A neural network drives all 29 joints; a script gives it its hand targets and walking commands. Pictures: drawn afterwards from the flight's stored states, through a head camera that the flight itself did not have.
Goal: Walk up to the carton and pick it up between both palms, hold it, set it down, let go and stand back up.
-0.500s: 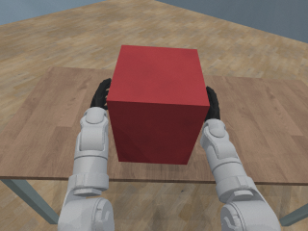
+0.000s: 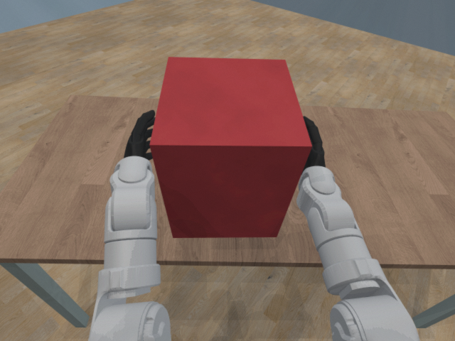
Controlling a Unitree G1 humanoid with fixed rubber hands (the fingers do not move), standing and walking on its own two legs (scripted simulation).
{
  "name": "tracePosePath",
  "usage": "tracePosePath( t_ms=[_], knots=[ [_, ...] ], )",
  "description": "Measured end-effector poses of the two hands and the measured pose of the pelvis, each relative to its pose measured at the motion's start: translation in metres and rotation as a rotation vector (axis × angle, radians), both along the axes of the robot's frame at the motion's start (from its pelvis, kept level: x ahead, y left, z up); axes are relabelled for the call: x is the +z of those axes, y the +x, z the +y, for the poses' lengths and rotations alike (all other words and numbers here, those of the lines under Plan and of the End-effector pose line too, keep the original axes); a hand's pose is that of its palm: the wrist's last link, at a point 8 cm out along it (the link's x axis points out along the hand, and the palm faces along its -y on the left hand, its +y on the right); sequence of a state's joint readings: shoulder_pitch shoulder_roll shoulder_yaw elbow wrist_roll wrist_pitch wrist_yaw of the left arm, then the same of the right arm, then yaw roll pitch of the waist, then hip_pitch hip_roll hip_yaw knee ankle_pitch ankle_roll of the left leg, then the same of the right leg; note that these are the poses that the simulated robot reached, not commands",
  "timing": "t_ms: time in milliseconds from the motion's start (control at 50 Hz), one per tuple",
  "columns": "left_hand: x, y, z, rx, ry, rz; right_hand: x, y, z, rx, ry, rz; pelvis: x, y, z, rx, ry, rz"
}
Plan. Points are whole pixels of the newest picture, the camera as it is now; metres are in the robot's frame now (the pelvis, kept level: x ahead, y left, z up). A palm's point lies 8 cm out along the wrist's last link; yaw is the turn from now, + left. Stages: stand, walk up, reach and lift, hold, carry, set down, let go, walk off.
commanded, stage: reach and lift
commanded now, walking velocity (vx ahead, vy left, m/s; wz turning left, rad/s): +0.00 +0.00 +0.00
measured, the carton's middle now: (226, 153) +0.40 -0.01 +0.13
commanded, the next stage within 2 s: hold in 0.82 s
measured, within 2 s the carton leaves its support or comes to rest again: neither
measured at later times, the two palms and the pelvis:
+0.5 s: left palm (133, 153) +0.37 +0.14 +0.17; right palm (311, 157) +0.36 -0.15 +0.16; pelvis +0.00 +0.00 +0.00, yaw +0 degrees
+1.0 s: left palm (127, 153) +0.36 +0.14 +0.18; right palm (311, 153) +0.35 -0.15 +0.17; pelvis -0.01 +0.00 +0.00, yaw +1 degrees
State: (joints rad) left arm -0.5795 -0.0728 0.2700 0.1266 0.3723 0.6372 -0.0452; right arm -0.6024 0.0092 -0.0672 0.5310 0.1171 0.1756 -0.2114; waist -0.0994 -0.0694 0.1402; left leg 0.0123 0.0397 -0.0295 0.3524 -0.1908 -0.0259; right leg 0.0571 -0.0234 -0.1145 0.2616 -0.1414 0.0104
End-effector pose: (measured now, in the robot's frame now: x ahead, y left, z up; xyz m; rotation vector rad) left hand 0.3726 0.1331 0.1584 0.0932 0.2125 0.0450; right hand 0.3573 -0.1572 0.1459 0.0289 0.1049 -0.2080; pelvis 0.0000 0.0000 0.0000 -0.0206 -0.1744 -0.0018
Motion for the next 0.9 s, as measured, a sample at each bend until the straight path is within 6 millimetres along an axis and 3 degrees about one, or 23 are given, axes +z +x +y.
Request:
tracePosePath(
  t_ms=[900],
  knots=[
    [0.023,-0.013,0.009,0.039,-0.010,-0.013,0.024,-0.002,0.008,0.036,0.007,-0.015,0.000,-0.009,-0.005,0.012,0.004,-0.026]
  ],
)
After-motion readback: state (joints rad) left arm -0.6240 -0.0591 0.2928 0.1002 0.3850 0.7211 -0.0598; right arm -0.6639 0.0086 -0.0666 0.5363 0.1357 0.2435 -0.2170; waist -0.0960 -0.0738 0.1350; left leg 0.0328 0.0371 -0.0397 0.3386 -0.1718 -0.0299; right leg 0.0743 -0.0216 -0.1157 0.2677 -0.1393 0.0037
